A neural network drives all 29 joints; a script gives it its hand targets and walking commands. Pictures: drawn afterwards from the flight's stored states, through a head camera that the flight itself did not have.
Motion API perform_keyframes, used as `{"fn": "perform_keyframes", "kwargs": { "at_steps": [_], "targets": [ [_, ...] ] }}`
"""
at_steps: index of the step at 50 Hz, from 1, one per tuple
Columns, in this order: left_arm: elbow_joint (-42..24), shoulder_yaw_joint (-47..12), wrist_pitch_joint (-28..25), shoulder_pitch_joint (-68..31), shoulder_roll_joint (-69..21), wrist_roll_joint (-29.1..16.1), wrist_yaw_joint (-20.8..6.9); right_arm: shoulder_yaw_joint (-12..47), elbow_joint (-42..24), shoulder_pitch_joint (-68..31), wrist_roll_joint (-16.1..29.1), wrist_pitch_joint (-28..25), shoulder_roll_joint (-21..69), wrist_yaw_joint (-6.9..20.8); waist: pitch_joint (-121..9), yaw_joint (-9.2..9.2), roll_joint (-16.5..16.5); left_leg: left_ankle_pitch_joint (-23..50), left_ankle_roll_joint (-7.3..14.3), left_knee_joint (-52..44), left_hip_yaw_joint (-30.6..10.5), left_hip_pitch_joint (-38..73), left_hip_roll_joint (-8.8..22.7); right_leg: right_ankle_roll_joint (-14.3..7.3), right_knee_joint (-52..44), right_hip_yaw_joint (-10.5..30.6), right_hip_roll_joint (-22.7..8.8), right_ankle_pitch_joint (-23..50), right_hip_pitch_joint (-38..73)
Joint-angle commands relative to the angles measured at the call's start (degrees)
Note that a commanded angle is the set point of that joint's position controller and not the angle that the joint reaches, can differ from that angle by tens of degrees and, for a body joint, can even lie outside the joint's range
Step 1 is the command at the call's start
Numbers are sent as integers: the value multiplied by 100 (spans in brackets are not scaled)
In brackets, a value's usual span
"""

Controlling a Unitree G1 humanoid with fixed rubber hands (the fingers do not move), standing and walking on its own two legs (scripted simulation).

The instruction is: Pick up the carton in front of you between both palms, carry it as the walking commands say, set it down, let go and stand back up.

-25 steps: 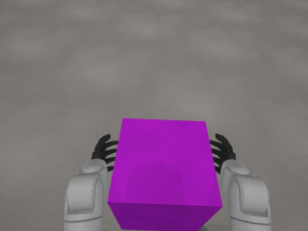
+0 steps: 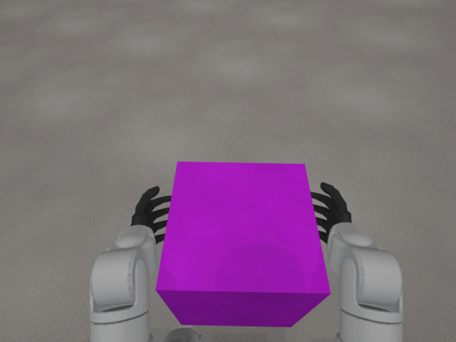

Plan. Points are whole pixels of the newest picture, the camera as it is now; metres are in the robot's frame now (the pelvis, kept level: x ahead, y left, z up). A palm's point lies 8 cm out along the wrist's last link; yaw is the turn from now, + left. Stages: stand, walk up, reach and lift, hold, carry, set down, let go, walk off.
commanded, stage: carry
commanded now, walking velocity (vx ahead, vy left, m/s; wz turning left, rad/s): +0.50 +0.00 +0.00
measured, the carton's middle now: (238, 250) +0.27 +0.01 +0.00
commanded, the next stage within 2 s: none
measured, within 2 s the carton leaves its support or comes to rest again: neither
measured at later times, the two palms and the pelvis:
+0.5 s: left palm (166, 109) +0.61 +0.19 +0.06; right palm (290, 108) +0.59 -0.11 +0.07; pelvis +0.34 +0.05 +0.00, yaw -3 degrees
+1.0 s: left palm (190, 47) +0.88 +0.15 +0.08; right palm (290, 44) +0.88 -0.15 +0.07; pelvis +0.60 +0.01 -0.01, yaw +0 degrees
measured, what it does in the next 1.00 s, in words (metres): walks ahead: left foot, then right foot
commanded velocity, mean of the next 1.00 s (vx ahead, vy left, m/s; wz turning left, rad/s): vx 0.27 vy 0.00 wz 0.00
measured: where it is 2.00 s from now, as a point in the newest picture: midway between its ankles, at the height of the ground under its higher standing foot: (237, 245)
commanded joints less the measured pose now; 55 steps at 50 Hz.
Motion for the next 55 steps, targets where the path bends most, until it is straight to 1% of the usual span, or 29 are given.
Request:
{"fn": "perform_keyframes", "kwargs": {
  "at_steps": [1, 8, 10, 11, 12, 13, 14, 15, 16, 17, 19, 23, 28, 32, 34, 35, 36, 37, 38, 39, 40, 41, 42, 45, 48, 50, 51, 52, 55],
  "targets": [
    [-459, -4029, 13, -2525, -4968, -2419, -1643, 4124, -214, -2136, 2209, -1, 5314, 1256, -1357, 8, -805, 467, -89, -916, 230, -398, 5, -383, -601, 827, -1293, 1607, 1573],
    [-115, -3975, 30, -2374, -4924, -2203, -1622, 4122, -9, -2172, 2326, 93, 5219, 1410, -766, 20, -1014, 1044, 160, -2436, 713, 328, -321, -136, -253, 299, -1172, 3009, 1773],
    [-172, -4039, 9, -2498, -4954, -2220, -1613, 4095, 34, -2164, 2360, 74, 5259, 1447, -1155, -105, -945, 916, 213, -2744, 1069, 1630, -641, 64, 872, -97, -1020, 3735, 1559],
    [-208, -4084, 4, -2535, -4940, -2225, -1611, 4050, 117, -2058, 2347, 59, 5249, 1465, -1544, -209, -628, 525, 224, -2721, 1101, 2811, -704, 179, 1933, -237, -798, 3373, 981],
    [-221, -4116, 5, -2607, -4903, -2248, -1614, 3997, 191, -1960, 2298, 38, 5224, 1480, -1918, -324, 206, -138, 393, -3062, -466, 3833, 367, 388, 3319, -196, -549, 1891, -57],
    [-411, -4236, 8, -2703, -5013, -2278, -1614, 3959, 330, -2000, 2270, -53, 5281, 1510, -2348, -241, 1798, -274, 1256, -3571, -3053, 5154, 1728, 579, 4960, 217, 221, -641, -1955],
    [-305, -4245, -40, -2753, -5073, -2295, -1619, 3988, 302, -1960, 2356, -93, 5441, 1526, -2222, -225, 1627, 758, 1381, -3843, -3250, 5088, 1821, 434, 5802, 908, 178, -1573, -2598],
    [-271, -4291, -111, -2788, -5229, -2325, -1624, 4019, 219, -2014, 2396, -147, 5581, 1533, -2201, -232, 1244, 1641, 1297, -3594, -2537, 4922, 1622, 273, 6082, 1171, -70, -1474, -2779],
    [-268, -4329, -184, -2794, -5381, -2350, -1623, 4054, 156, -2067, 2421, -201, 5709, 1533, -2171, -227, 571, 2201, 1141, -3438, -1998, 4689, 1515, 203, 5844, 1230, -290, -1196, -2827],
    [-274, -4354, -248, -2754, -5507, -2361, -1612, 4099, 63, -2127, 2449, -251, 5789, 1531, -2084, -202, 286, 2308, 981, -3520, -1628, 4352, 1406, 189, 5413, 1241, -448, -932, -2685],
    [-281, -4376, -349, -2596, -5627, -2319, -1567, 4169, -64, -2120, 2499, -322, 5838, 1540, -2129, -155, 479, 1851, 788, -3787, -1106, 4092, 1221, 250, 4721, 1083, -480, -597, -2412],
    [-355, -4434, -468, -2241, -5572, -2181, -1470, 4186, -202, -1852, 2499, -364, 5648, 1592, -1783, -164, 682, 1837, 906, -4092, -542, 4132, 1072, 421, 3526, 682, -402, -269, -2701],
    [-688, -4428, -325, -2330, -5146, -2217, -1406, 4113, -437, -1815, 2449, -241, 5136, 1550, -1133, -185, 770, 2195, 816, -4141, 20, 4062, 794, 434, 2055, 282, -275, 574, -2668],
    [-632, -4303, -58, -2336, -4752, -2283, -1448, 3951, -378, -1725, 2289, -34, 4797, 1458, -921, -172, 866, 4079, 478, -3479, 563, 3954, 613, 315, 1247, -171, 115, 1333, -1734],
    [-524, -4227, 36, -2318, -4669, -2292, -1478, 3886, -329, -1807, 2246, 72, 4680, 1438, -1245, -42, 713, 4417, 144, -2211, 989, 3592, 336, 282, 541, -502, 414, 1941, -309],
    [-507, -4185, 77, -2418, -4620, -2300, -1497, 3861, -301, -1896, 2235, 104, 4633, 1438, -1487, 15, 479, 3429, -61, -1415, 978, 3007, 188, 276, 426, -122, -14, 2733, 667],
    [-442, -4112, 113, -2487, -4567, -2278, -1511, 3895, -326, -2079, 2275, 153, 4621, 1440, -2061, 82, -579, 942, -210, -66, 788, 1885, -99, -149, 1144, 1285, -1361, 5227, 2060],
    [-168, -3988, 94, -2273, -4561, -2219, -1527, 3938, -270, -2073, 2315, 215, 4639, 1433, -2649, 137, -1512, -1973, -297, 1281, 284, 765, -750, -1085, 873, 2791, -2286, 6083, 3080],
    [-151, -3980, 67, -2196, -4707, -2259, -1544, 3951, -133, -1956, 2271, 200, 4729, 1436, -2652, 50, -1177, -2145, -196, 1719, -316, 671, -540, -1155, 592, 2559, -2353, 5664, 2614],
    [-166, -4013, 20, -2318, -4946, -2277, -1554, 4008, -178, -2165, 2293, 157, 4948, 1453, -2582, 36, -1045, -2021, -60, 1531, -506, 639, -356, -1046, 497, 2157, -2121, 5119, 2302],
    [-219, -4040, -24, -2505, -5165, -2271, -1565, 4076, -212, -2393, 2345, 113, 5164, 1467, -2328, 13, -681, -1849, -3, 837, -574, 763, -102, -803, 375, 1685, -1931, 4739, 1812],
    [-254, -4050, -57, -2658, -5328, -2311, -1573, 4126, -270, -2552, 2411, 71, 5331, 1470, -2148, -29, -573, -1625, 2, -184, -586, 988, 37, -515, 239, 1372, -1702, 4267, 1417],
    [-344, -4062, -84, -2776, -5413, -2345, -1577, 4163, -306, -2609, 2423, 33, 5452, 1455, -2150, -36, -582, -1552, -13, -796, -361, 1405, -100, -407, 117, 1136, -1544, 3739, 1132],
    [-527, -4059, -122, -2700, -5377, -2382, -1583, 4165, -383, -2399, 2386, -41, 5518, 1383, -2365, -23, -741, -1234, -76, -1859, -18, 1802, -300, -486, 120, 885, -1516, 3199, 1120],
    [-493, -4041, -90, -2512, -5216, -2316, -1583, 4147, -401, -2236, 2319, -17, 5405, 1351, -2397, -55, -737, 322, -112, -2836, 259, 2323, -176, -275, 458, 457, -1286, 2726, 853],
    [-290, -4020, -53, -2345, -5132, -2208, -1594, 4106, -273, -2133, 2289, 57, 5293, 1393, -2235, -57, -588, 1195, -128, -3173, 165, 2804, 134, 14, 633, 403, -1063, 1668, 395],
    [-152, -3996, -33, -2323, -5063, -2150, -1600, 4075, -154, -2119, 2275, 99, 5232, 1428, -2180, -57, -328, 1694, -112, -3061, -142, 2896, 506, 143, 735, 362, -930, 1086, 154],
    [-162, -4047, 12, -2466, -5069, -2182, -1613, 4027, 32, -2179, 2221, 95, 5256, 1464, -1988, -52, 83, 1979, -21, -2746, -190, 2623, 598, 278, 699, 441, -743, 1090, 205],
    [10, -4098, 66, -2720, -5053, -2216, -1625, 3944, 348, -2202, 2276, 109, 5266, 1534, -1715, -67, 172, 2641, 12, -2618, -126, 2418, 550, 359, 1135, 496, -817, 2091, 295]
  ]
}}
